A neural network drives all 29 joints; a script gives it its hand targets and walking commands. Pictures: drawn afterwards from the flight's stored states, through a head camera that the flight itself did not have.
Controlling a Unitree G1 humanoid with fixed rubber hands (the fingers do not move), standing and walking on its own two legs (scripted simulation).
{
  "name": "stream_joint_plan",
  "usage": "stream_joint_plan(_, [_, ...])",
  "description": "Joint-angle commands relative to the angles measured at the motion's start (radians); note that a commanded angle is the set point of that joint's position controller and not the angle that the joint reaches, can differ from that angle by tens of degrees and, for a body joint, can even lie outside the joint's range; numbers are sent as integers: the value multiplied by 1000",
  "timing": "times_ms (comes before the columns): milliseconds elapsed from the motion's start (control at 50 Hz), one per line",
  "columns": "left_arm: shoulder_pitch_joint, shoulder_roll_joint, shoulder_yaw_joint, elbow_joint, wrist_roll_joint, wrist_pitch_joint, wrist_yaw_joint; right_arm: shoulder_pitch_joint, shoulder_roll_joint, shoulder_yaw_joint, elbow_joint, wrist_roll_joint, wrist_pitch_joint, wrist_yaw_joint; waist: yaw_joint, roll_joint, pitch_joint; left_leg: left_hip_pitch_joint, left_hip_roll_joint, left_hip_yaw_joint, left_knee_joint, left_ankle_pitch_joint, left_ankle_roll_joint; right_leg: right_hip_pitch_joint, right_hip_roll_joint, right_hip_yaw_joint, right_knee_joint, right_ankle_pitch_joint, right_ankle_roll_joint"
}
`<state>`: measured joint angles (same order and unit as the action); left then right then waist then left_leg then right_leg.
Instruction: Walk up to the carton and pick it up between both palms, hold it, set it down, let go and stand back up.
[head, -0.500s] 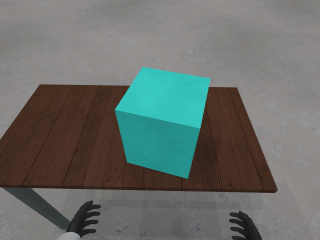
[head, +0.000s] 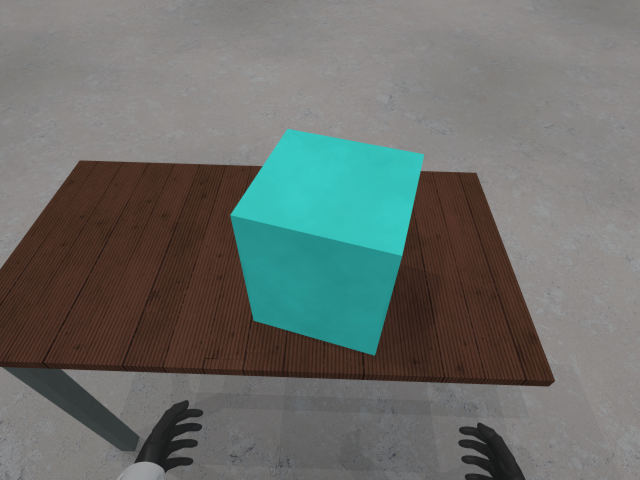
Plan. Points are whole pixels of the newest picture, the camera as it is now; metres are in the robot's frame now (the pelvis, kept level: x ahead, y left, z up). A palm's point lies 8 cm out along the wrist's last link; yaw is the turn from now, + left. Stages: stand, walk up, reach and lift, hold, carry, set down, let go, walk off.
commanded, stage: let go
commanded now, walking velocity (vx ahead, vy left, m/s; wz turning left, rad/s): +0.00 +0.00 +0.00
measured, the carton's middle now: (332, 244) +0.45 +0.01 +0.02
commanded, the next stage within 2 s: stand in 0.32 s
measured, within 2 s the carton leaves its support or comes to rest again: neither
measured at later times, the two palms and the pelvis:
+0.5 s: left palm out of the picture +0.11 +0.29 -0.09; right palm out of the picture +0.11 -0.26 -0.11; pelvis +0.00 +0.01 -0.01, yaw +3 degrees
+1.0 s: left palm out of the picture +0.00 +0.33 -0.11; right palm out of the picture +0.08 -0.26 -0.12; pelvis -0.01 +0.03 +0.00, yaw +4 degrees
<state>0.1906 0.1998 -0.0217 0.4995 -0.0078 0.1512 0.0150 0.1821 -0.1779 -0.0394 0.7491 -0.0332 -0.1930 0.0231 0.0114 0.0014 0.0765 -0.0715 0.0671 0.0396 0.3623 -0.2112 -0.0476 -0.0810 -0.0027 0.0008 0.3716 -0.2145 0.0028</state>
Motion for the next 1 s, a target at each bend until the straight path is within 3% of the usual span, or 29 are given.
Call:
stream_joint_plan(0, [-81, 82, 27, -109, 6, -36, 14, -88, -121, -39, -102, -3, -35, 2, 8, 15, -107, 94, -67, 59, -17, 198, 8, -71, 38, -59, -62, 122, -9])
stream_joint_plan(40, [-86, 88, 28, -135, 3, -33, 13, -64, -126, -51, -99, -4, -42, -2, -11, -11, -109, 86, -68, 51, -4, 200, 5, -57, 40, -53, -57, 140, -4])
stream_joint_plan(100, [-79, 86, 28, -147, 26, -34, 21, -79, -137, -45, -69, 11, -45, 6, 0, 31, -113, 113, -64, 39, 3, 247, -2, -72, 33, -53, -61, 172, -8])
stream_joint_plan(160, [-64, 89, 18, -139, 7, -29, 13, -83, -140, -52, -102, 6, -51, 6, -2, -7, -102, 102, -65, 41, 1, 224, 3, -71, 39, -52, -60, 160, -3])
stream_joint_plan(280, [-88, 91, 35, -144, 12, -40, 18, -58, -110, -29, -100, 0, -35, 4, 0, -4, -94, 62, -75, 44, 0, 177, 11, -50, 23, -27, -71, 136, -4])
stream_joint_plan(300, [-89, 85, 29, -122, 26, -25, 20, -64, -122, -39, -85, 8, -32, 3, -7, 31, -73, 68, -74, 40, -11, 163, 7, -54, 25, -36, -70, 125, -9])
stream_joint_plan(320, [14, 366, 140, -14, 71, -105, 21, 46, -323, -77, -28, -8, 54, -22, 18, -4, -106, -116, 30, -54, 46, 203, 53, -42, -86, 16, 35, 138, -23])
stream_joint_plan(380, [28, 276, 101, 48, 41, -173, 1, -4, -283, -50, -29, 6, 123, -14, 18, -43, -161, -112, 41, -62, 91, 129, 86, -72, -113, 43, 15, 99, -35])
stream_joint_plan(420, [-10, 285, 94, 95, 44, -180, -11, -13, -282, -39, -20, 3, 122, -12, -9, -26, -130, -146, 23, -65, 77, 52, 75, -96, -115, 54, 19, 89, -40])
stream_joint_plan(440, [-30, 278, 90, 98, 35, -181, -17, -10, -288, -26, 5, 1, 127, -8, 4, 10, -120, -168, 15, -59, 77, 40, 78, -85, -111, 45, 12, 92, -33])
stream_joint_plan(460, [-32, 304, 95, 110, 40, -183, -19, -6, -289, -25, 16, 2, 128, -1, 14, -40, -95, -176, 27, -79, 62, 46, 78, -99, -113, 22, 15, 91, -34])
stream_joint_plan(500, [-18, 307, 89, 160, 40, -200, -21, -39, -321, -24, 32, 4, 136, -3, 3, 2, -126, -123, 29, -83, 51, 117, 83, -99, -107, 19, 13, 102, -18])
stream_joint_plan(540, [0, 290, 77, 210, 26, -200, -24, -46, -352, -28, 55, -2, 138, -4, 23, -1, -139, -142, 35, -108, 52, 132, 97, -62, -122, 26, 12, 147, -35])
stream_joint_plan(560, [-5, 321, 80, 240, 28, -199, -20, -52, -342, -25, 65, 3, 141, -9, 4, 30, -117, -138, 20, -111, 40, 133, 95, -76, -123, 33, 3, 138, -37])
stream_joint_plan(580, [-25, 323, 82, 246, 40, -198, -23, -43, -360, -30, 79, 7, 149, -8, -1, -10, -130, -115, 27, -114, 38, 141, 89, -74, -112, 16, 0, 98, -34])
stream_joint_plan(620, [-9, 342, 82, 304, 31, -197, -28, -28, -361, -9, 114, 0, 146, -8, 15, 48, -107, -128, 44, -130, 18, 103, 96, -85, -113, 19, -16, 32, -32])
stream_joint_plan(640, [-5, 357, 73, 326, 33, -195, -28, -14, -367, -8, 128, 2, 152, -10, -5, 17, -22, -162, 38, -127, -17, 63, 102, -128, -118, 21, -33, -16, -30])
stream_joint_plan(660, [-7, 373, 81, 344, 29, -194, -24, -15, -386, -14, 141, 3, 157, -5, 10, -2, -87, -118, 36, -123, -2, 86, 97, -79, -109, 28, -35, 16, -30])
stream_joint_plan(700, [-16, 366, 76, 359, 33, -189, -16, -15, -402, -15, 157, 13, 156, -6, -1, 4, -137, -104, 29, -128, -5, 121, 82, -46, -114, 16, -43, 52, -24])
stream_joint_plan(720, [6, 372, 67, 380, 26, -189, -18, -48, -400, -5, 160, 16, 153, -12, 1, 51, -99, -122, 50, -156, -10, 88, 85, -72, -131, 28, -47, 69, -33])
stream_joint_plan(740, [-14, 389, 69, 392, 26, -188, -17, -34, -402, -15, 175, 12, 157, -7, -14, -27, -93, -99, 41, -136, -17, 74, 78, -100, -117, 8, -49, 39, -19])
stream_joint_plan(780, [1, 377, 66, 434, 20, -190, -18, -35, -404, 2, 187, 1, 160, -11, -3, -12, -66, -121, 29, -131, -9, 94, 89, -83, -117, 18, -60, 26, -15])
stream_joint_plan(800, [0, 368, 57, 438, 31, -188, -14, -20, -417, -13, 196, 10, 163, -13, -23, 15, -60, -127, 46, -161, -45, 42, 86, -106, -118, 13, -62, -19, -28])
stream_joint_plan(820, [-1, 390, 77, 437, 21, -187, -16, -44, -423, 1, 216, 0, 165, -10, 15, 77, -58, -176, 45, -147, -49, 0, 94, -54, -112, 24, -52, 14, -21])
stream_joint_plan(840, [16, 378, 57, 453, 18, -185, -16, -64, -396, 4, 212, 1, 161, -8, 6, 92, -69, -174, 55, -143, -61, -11, 91, -46, -118, 11, -49, 8, -19])
stream_joint_plan(860, [-10, 391, 74, 448, 31, -184, -16, -46, -411, 1, 210, 8, 160, -10, 1, 14, -78, -189, 40, -156, -61, -18, 83, -35, -105, 8, -47, -1, -20])
stream_joint_plan(900, [49, 357, 58, 472, 19, -196, -18, -54, -426, 3, 231, 3, 158, -11, 24, 31, -98, -141, 48, -166, -74, -31, 94, -52, -123, 27, -46, -18, -36])
stream_joint_plan(940, [-4, 374, 62, 461, 29, -193, -11, -59, -404, 8, 224, 10, 159, -11, 1, -31, -86, -135, 43, -159, -51, 26, 92, -57, -122, 35, -60, -2, -29])
stream_joint_plan(980, [6, 380, 62, 474, 19, -189, -11, -65, -416, 1, 246, 16, 155, -10, 12, 63, -58, -128, 54, -164, -49, 86, 93, -66, -134, 22, -68, 29, -22])
